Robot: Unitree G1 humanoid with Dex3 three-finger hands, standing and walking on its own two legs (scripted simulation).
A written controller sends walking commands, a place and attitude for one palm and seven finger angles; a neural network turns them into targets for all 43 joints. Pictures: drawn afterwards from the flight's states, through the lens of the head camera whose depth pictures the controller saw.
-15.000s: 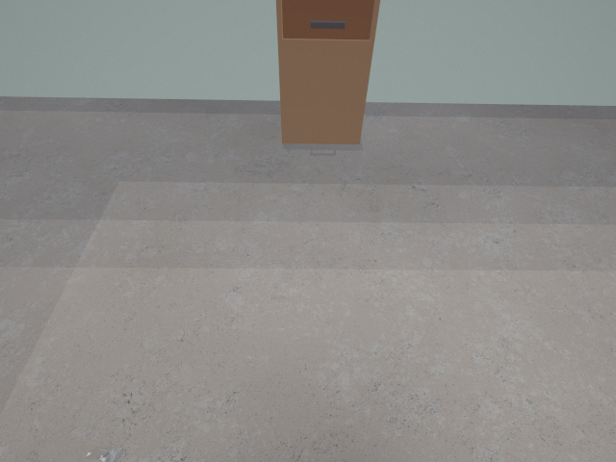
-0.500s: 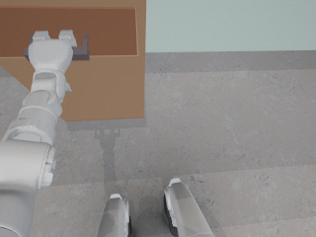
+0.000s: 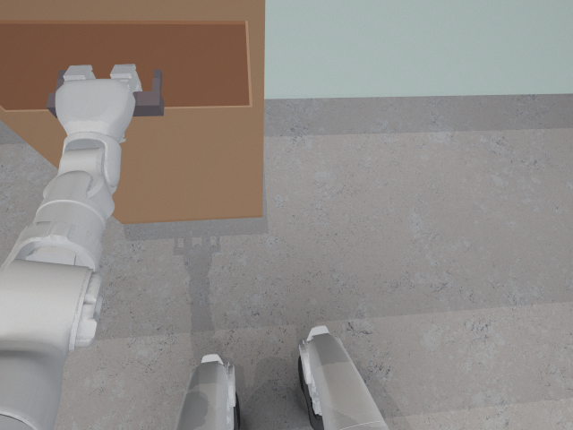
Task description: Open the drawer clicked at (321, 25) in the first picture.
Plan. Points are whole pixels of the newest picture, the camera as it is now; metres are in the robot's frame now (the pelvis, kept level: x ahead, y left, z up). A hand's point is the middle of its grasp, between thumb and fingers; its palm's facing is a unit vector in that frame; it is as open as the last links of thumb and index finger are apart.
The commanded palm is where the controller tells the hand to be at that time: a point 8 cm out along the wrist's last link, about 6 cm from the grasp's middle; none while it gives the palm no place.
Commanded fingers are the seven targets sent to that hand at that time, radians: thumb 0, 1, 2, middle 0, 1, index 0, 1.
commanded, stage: pull the drawer open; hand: left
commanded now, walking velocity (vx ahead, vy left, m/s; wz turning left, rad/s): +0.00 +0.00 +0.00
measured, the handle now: (109, 91) +0.59 +0.18 +0.01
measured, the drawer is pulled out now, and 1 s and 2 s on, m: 0.00 0.07 0.19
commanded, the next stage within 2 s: none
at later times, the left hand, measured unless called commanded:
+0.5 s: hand (112, 144) +0.52 +0.18 -0.02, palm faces -0.05 -0.02 -1.00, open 5.7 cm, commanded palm +0.47 +0.19 +0.03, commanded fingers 0.00 0.90 0.90 -0.40 -1.35 -0.40 -1.35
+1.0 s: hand (109, 177) +0.47 +0.19 -0.02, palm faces -0.04 -0.02 -1.00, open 5.7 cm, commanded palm +0.42 +0.19 +0.03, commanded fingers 0.00 0.90 0.90 -0.40 -1.35 -0.40 -1.35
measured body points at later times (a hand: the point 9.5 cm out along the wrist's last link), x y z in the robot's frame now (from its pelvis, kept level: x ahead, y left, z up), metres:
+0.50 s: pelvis +0.03 +0.00 +0.02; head +0.19 -0.01 +0.44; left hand +0.52 +0.18 +0.04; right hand +0.04 -0.27 -0.12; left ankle +0.00 +0.12 -0.61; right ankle +0.06 -0.13 -0.61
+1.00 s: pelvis +0.05 +0.00 +0.04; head +0.19 -0.01 +0.47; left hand +0.47 +0.18 +0.04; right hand +0.12 -0.27 -0.10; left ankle +0.00 +0.12 -0.60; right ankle +0.06 -0.13 -0.61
